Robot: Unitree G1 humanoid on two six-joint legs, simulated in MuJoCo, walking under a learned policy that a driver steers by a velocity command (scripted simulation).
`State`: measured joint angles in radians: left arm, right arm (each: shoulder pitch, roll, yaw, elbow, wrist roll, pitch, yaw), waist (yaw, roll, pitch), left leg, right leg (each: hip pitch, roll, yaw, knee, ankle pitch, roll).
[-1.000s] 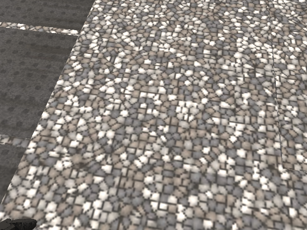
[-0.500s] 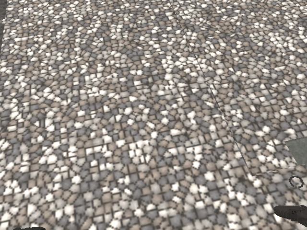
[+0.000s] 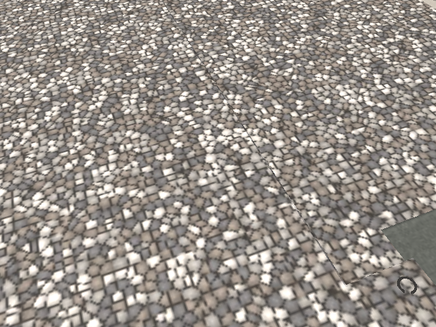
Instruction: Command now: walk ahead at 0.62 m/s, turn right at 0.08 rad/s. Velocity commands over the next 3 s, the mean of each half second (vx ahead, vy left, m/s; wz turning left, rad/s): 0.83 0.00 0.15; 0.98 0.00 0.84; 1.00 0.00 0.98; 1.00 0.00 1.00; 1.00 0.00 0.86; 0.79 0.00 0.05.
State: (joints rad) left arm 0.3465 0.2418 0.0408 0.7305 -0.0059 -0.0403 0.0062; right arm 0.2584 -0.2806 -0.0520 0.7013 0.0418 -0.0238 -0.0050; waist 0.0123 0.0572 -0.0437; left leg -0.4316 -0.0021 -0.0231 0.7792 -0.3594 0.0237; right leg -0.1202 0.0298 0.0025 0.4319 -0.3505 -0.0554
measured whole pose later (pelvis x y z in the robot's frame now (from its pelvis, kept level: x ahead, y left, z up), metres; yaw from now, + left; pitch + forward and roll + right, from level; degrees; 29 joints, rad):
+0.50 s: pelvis +0.28 +0.08 +0.00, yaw +6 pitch +1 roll +1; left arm 0.22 0.27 0.02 0.76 0.07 -0.09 -0.03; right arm 0.41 -0.30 -0.06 0.82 -0.02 -0.03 0.03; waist -0.02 -0.02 0.00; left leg -0.25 -0.11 0.00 0.48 -0.25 0.11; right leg -0.51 -0.09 0.04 1.16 -0.29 -0.04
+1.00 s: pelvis +0.70 +0.13 +0.00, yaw +32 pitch +1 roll -2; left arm 0.40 0.33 0.06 0.83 0.03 -0.10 0.00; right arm 0.13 -0.38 -0.07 0.67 -0.03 0.01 0.07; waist 0.05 0.07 0.00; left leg -0.71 0.05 0.02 1.23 -0.17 0.09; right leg -0.07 -0.01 -0.18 0.36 -0.31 0.02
